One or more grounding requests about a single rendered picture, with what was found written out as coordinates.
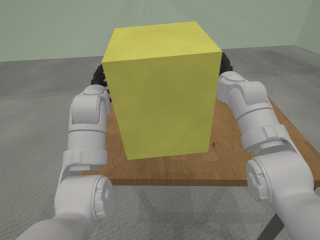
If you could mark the left robot hand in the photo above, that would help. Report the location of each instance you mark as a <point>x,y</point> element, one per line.
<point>98,78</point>

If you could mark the carton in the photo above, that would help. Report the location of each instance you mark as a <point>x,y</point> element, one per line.
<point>163,82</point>

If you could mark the table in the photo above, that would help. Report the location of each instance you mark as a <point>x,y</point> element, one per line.
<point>223,165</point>

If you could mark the right robot hand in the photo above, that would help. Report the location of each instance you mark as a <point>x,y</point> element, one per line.
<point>225,64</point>

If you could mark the right robot upper arm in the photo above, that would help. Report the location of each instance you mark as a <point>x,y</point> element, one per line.
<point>283,180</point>

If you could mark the robot right forearm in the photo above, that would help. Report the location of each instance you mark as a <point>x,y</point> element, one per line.
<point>260,129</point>

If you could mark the robot left forearm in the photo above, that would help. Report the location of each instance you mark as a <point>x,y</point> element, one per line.
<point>87,128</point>

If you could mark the left robot upper arm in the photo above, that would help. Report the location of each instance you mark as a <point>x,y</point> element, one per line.
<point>82,201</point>

